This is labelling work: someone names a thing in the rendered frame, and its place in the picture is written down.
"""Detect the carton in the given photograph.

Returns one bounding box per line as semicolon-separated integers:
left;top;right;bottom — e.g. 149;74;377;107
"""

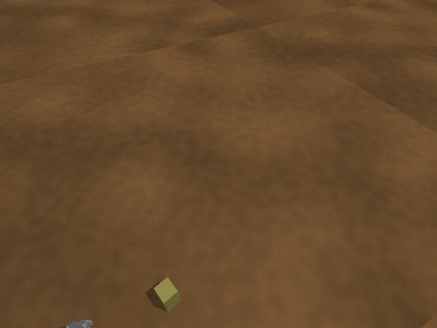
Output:
154;277;181;312

